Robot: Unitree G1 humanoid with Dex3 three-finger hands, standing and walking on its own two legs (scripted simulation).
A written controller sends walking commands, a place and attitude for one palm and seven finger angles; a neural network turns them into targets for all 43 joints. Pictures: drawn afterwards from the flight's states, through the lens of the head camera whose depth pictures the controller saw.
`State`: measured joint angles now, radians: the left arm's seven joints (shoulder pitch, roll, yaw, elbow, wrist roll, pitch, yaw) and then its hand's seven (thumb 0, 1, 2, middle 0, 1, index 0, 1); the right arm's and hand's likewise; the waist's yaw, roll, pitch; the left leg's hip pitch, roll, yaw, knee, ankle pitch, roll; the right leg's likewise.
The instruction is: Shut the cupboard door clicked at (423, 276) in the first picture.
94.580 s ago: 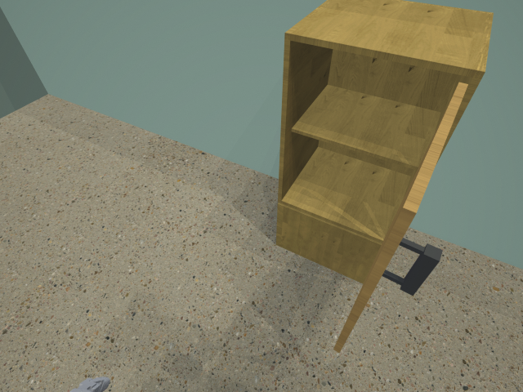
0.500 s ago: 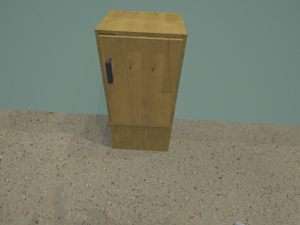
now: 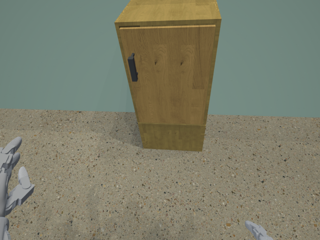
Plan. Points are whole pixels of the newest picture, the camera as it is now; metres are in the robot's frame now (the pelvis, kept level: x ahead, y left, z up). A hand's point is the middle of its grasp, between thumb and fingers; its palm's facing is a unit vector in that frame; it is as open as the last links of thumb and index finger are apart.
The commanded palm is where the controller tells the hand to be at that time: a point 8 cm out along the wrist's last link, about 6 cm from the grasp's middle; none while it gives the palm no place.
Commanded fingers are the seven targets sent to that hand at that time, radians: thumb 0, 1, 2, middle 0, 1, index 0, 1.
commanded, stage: let the arm hang, fingers relaxed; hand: left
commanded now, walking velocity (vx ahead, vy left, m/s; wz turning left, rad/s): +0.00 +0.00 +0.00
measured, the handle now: (133, 67) +0.86 +0.20 -0.01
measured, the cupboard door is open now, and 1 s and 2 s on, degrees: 0 0 0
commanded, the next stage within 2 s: look to check the result in 1.04 s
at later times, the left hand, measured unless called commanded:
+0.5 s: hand out of the picture +0.01 +0.20 -0.16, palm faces +0.05 -0.97 -0.23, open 7.2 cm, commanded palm none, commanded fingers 0.00 0.90 0.90 -0.20 -0.30 -0.20 -0.30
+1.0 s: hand out of the picture -0.08 +0.17 -0.17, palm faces +0.05 -0.99 -0.14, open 7.4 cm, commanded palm none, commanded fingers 0.00 0.90 0.90 -0.20 -0.30 -0.20 -0.30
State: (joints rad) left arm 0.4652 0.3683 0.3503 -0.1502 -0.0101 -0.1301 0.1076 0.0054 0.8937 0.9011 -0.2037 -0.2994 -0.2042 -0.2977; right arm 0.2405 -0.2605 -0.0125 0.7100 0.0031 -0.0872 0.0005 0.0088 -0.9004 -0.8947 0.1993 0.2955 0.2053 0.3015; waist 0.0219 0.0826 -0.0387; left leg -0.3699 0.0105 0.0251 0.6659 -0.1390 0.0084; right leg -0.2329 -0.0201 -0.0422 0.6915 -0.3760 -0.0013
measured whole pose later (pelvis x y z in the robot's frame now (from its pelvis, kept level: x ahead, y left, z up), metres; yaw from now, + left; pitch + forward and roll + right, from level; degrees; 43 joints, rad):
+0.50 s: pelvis -0.03 +0.01 +0.01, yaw +2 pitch -3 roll -1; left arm 0.25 0.20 0.01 1.02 0.01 0.03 0.02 -0.02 0.93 0.90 -0.21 -0.30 -0.20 -0.30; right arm 0.26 -0.17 0.00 1.03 -0.02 0.02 -0.03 0.01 -0.91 -0.89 0.19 0.29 0.20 0.30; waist -0.01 0.01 0.04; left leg -0.19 0.01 0.02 0.46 -0.22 0.01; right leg -0.15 0.01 -0.04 0.41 -0.21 -0.01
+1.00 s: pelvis -0.05 +0.02 +0.01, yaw +1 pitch -3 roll +0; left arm 0.34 0.11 0.00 1.16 0.02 0.02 0.02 0.01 0.91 0.90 -0.20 -0.30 -0.20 -0.30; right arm 0.34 -0.13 -0.01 1.12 -0.01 0.02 -0.03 0.00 -0.91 -0.89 0.19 0.29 0.20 0.30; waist 0.00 0.00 0.03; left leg -0.20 -0.01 0.06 0.42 -0.17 0.04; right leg -0.19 -0.01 -0.01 0.42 -0.18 0.00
